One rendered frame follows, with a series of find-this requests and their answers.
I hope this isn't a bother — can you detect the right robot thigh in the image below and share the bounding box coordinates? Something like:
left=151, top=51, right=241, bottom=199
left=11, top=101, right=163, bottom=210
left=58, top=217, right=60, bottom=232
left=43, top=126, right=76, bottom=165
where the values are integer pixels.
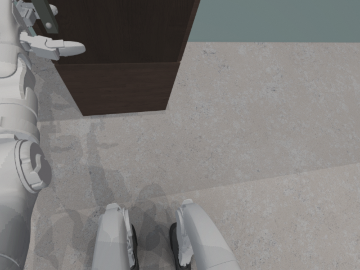
left=175, top=203, right=242, bottom=270

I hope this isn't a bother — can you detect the robot left upper arm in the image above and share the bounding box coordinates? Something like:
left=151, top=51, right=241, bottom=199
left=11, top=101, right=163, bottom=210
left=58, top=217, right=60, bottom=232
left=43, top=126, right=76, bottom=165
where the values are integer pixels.
left=0, top=139, right=52, bottom=270

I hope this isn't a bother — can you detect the handle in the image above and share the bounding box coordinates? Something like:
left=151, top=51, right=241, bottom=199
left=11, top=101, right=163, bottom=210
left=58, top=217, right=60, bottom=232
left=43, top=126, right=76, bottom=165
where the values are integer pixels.
left=31, top=0, right=59, bottom=34

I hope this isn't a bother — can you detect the right robot shin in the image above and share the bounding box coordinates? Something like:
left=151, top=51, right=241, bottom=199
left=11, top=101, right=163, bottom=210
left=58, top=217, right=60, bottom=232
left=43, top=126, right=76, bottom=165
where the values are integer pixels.
left=177, top=199, right=203, bottom=266

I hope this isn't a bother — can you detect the cupboard door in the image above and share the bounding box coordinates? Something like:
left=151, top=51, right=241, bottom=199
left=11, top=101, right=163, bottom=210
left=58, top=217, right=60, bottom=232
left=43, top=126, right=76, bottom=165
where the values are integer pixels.
left=25, top=0, right=195, bottom=65

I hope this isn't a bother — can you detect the left robot forearm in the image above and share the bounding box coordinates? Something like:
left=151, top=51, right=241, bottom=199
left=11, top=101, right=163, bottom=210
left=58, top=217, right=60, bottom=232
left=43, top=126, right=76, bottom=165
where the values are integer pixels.
left=0, top=43, right=40, bottom=146

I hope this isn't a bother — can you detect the left robot hand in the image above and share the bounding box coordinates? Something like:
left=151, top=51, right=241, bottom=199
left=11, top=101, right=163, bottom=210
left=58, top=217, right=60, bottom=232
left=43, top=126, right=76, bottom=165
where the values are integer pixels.
left=0, top=0, right=86, bottom=61

